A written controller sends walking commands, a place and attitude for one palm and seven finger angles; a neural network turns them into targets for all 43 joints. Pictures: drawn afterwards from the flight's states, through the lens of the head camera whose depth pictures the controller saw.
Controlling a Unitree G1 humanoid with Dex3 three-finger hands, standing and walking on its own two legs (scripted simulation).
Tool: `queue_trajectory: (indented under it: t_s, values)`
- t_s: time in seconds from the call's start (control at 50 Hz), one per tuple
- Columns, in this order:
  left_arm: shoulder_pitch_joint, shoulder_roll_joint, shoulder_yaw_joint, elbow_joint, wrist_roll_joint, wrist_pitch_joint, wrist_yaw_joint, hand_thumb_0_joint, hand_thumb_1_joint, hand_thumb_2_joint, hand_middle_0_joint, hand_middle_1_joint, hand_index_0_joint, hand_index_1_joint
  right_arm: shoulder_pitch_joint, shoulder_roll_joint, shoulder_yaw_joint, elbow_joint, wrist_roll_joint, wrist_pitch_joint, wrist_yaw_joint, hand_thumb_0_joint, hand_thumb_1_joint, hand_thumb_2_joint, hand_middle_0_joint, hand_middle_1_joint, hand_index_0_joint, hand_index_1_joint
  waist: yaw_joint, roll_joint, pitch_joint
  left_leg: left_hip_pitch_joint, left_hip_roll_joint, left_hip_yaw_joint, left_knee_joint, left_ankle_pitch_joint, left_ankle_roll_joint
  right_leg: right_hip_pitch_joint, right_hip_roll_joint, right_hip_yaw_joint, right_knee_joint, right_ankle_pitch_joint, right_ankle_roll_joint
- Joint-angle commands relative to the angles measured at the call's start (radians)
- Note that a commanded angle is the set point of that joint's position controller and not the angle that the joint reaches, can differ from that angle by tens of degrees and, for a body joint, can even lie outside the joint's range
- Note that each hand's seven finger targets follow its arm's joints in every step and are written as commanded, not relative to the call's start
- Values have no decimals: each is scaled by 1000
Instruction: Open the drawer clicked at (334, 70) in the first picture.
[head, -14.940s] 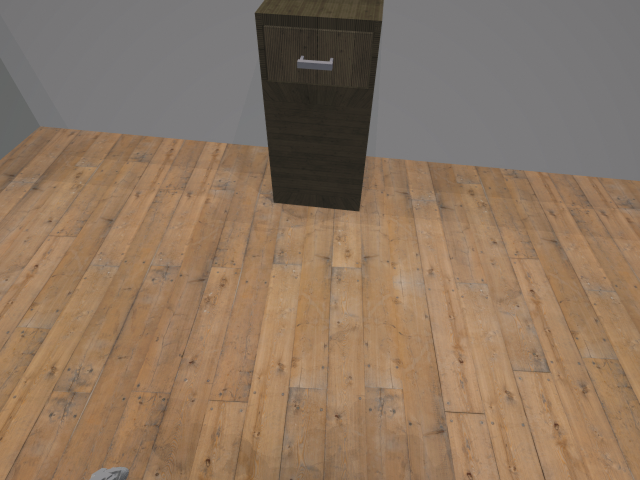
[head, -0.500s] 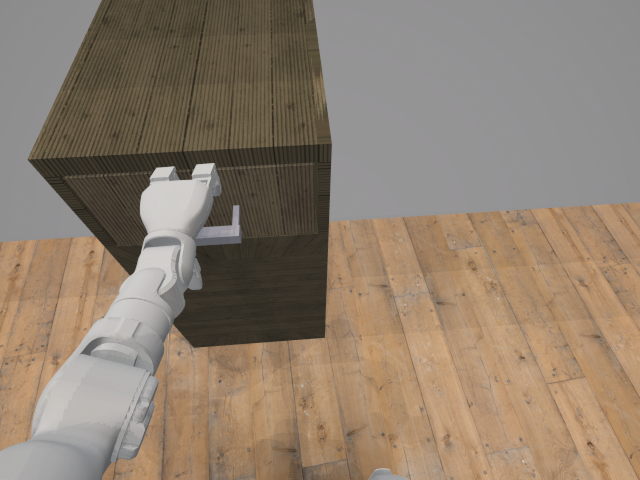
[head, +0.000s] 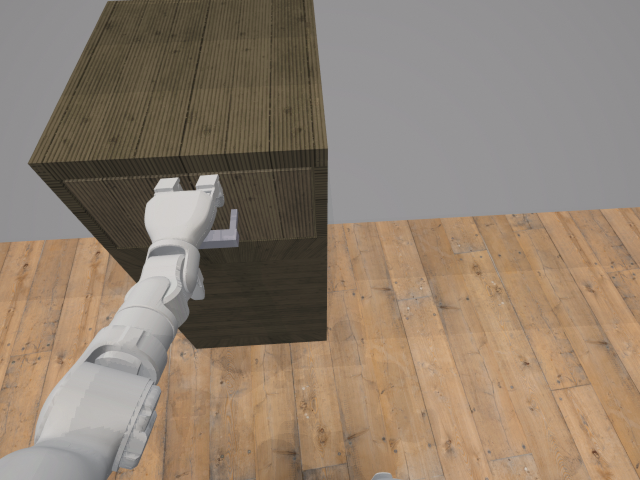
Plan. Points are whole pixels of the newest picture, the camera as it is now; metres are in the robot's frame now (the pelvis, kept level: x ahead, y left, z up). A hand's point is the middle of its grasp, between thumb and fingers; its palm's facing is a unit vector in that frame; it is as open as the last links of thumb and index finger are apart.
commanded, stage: lower the fingers behind the handle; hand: left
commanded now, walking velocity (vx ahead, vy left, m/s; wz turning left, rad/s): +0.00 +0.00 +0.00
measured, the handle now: (201, 228) +0.50 +0.18 -0.05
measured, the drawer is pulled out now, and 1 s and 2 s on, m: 0.00 0.00 0.00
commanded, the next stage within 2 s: close the thumb around the handle in 1.40 s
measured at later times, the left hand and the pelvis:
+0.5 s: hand (200, 252) +0.44 +0.18 -0.04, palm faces -0.05 -0.04 -1.00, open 13.8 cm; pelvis -0.01 +0.00 -0.02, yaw +0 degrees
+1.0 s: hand (199, 263) +0.45 +0.19 -0.08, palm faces -0.05 -0.03 -1.00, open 13.8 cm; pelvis -0.02 +0.01 -0.04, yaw +0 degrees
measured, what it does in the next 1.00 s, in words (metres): stands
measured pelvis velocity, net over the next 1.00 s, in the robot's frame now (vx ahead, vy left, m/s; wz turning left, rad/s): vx -0.02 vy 0.01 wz -0.01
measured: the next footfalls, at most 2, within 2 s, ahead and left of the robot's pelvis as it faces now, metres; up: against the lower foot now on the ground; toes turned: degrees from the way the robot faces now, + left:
none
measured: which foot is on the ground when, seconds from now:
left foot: down 0.00-1.00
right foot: down 0.00-1.00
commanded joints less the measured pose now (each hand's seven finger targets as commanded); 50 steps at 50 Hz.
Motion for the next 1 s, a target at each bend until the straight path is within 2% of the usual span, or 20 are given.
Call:
queue_trajectory:
  t_s: [0.0,0.02,0.1,0.12,0.16,0.18,0.24,0.26,0.32,0.38,0.42,0.48,0.54,0.62,0.66,0.84,0.86,0.88,0.92,0.98]
  values:
    - [-360,218,82,-191,10,-35,42,0,-500,300,-300,-1200,-300,-1200,95,-137,-52,-68,-5,-21,-11,0,-900,-900,200,300,200,300,-10,-60,-389,143,-30,-19,-9,398,14,254,22,45,-34,437,-8]
    - [-365,192,63,-201,9,-42,47,0,-500,300,-300,-1200,-300,-1200,94,-134,-51,-71,-5,-24,-11,0,-900,-900,200,300,200,300,-14,-51,-384,135,-33,-18,-7,384,14,244,21,46,-34,430,-8]
    - [-392,226,92,-213,22,-59,80,0,-500,300,-300,-1200,-300,-1200,100,-133,-57,-57,-12,-34,-9,0,-900,-900,200,300,200,300,-20,-38,-416,105,-34,-18,23,362,15,224,20,51,-11,417,-6]
    - [-373,243,110,-205,21,-56,87,0,-500,300,-300,-1200,-300,-1200,103,-134,-57,-55,-12,-34,-7,0,-900,-900,200,300,200,300,-10,-31,-430,98,-37,-15,29,370,15,233,20,51,-3,431,-7]
    - [-394,237,101,-188,20,-49,94,0,-500,300,-300,-1200,-300,-1200,106,-135,-59,-45,-13,-35,-6,0,-900,-900,200,300,200,300,-29,-33,-426,79,-37,-19,45,362,15,213,20,51,7,433,-5]
    - [-385,248,110,-173,19,-43,96,0,-500,300,-300,-1200,-300,-1200,110,-138,-58,-41,-13,-36,-4,0,-900,-900,200,300,200,300,-23,-38,-421,64,-37,-18,48,355,15,208,20,49,11,424,-5]
    - [-433,196,69,-180,17,-43,90,0,-500,300,-300,-1200,-300,-1200,116,-136,-64,-38,-13,-41,-1,0,-900,-900,200,300,200,300,-46,-21,-440,88,-33,-30,64,365,14,165,24,41,20,402,-8]
    - [-428,212,79,-173,18,-45,88,0,-500,300,-300,-1200,-300,-1200,127,-140,-66,-33,-13,-41,-1,0,-900,-900,200,300,200,300,-43,-21,-449,93,-31,-33,68,364,14,154,25,39,26,389,-7]
    - [-415,171,56,-181,16,-59,82,0,-500,300,-300,-1200,-300,-1200,134,-136,-69,-33,-18,-42,1,0,-900,-900,200,300,200,300,-42,-5,-460,115,-25,-38,83,392,12,122,29,35,37,389,-9]
    - [-376,218,101,-168,19,-69,91,0,-500,300,-300,-1200,-300,-1200,135,-143,-65,-29,-23,-36,4,0,-900,-900,200,300,200,300,-27,-15,-461,90,-23,-44,94,394,10,113,30,34,55,386,-10]
    - [-374,190,80,-156,29,-65,106,0,-500,300,-300,-1200,-300,-1200,129,-140,-63,-29,-23,-35,9,0,-900,-900,200,300,200,300,-31,-13,-432,71,-21,-44,96,376,9,85,31,27,60,360,-12]
    - [-378,244,125,-137,32,-48,132,0,-500,300,-300,-1200,-300,-1200,125,-147,-57,-29,-25,-31,11,0,-900,-900,200,300,200,300,-25,-41,-429,22,-24,-39,106,335,13,88,31,31,71,339,-11]
    - [-398,250,127,-133,29,-31,141,0,-500,300,-300,-1200,-300,-1200,116,-146,-54,-33,-26,-32,11,0,-900,-900,200,300,200,300,-27,-27,-438,-3,-28,-37,111,305,14,92,29,35,78,325,-11]
    - [-439,223,87,-113,27,-21,131,0,-500,300,-300,-1200,-300,-1200,127,-147,-54,-30,-22,-43,6,0,-900,-900,200,300,200,300,-56,-19,-426,-2,-24,-42,122,265,16,40,31,33,78,268,-7]
    - [-455,243,98,-128,27,-36,120,0,-500,300,-300,-1200,-300,-1200,138,-150,-55,-27,-24,-47,2,0,-900,-900,200,300,200,300,-55,-1,-477,22,-21,-55,137,288,13,22,31,28,100,272,-9]
    - [-427,199,87,-89,34,-49,135,0,-500,300,-300,-1200,-300,-1200,146,-150,-55,-23,-32,-52,13,0,-900,-900,200,300,200,300,-54,11,-463,-4,-12,-70,183,312,6,-70,38,12,147,249,-15]
    - [-443,210,91,-105,36,-50,140,0,-500,300,-300,-1200,-300,-1200,153,-153,-57,-20,-33,-52,13,0,-900,-900,200,300,200,300,-61,17,-479,0,-10,-70,191,315,7,-74,37,14,150,253,-12]
    - [-432,232,109,-107,41,-48,144,0,-500,300,-300,-1200,-300,-1200,153,-156,-57,-20,-34,-51,14,0,-900,-900,200,300,200,300,-49,22,-496,3,-10,-72,195,322,5,-78,37,12,159,252,-13]
    - [-452,201,84,-100,38,-42,149,0,-500,300,-300,-1200,-300,-1200,154,-152,-57,-17,-34,-51,14,0,-900,-900,200,300,200,300,-68,11,-471,-12,-9,-71,202,311,8,-90,39,11,157,245,-11]
    - [-442,238,113,-112,37,-41,154,0,-500,300,-300,-1200,-300,-1200,156,-157,-55,-18,-37,-48,14,0,-900,-900,200,300,200,300,-54,33,-517,2,-8,-79,213,339,4,-94,39,10,178,256,-13]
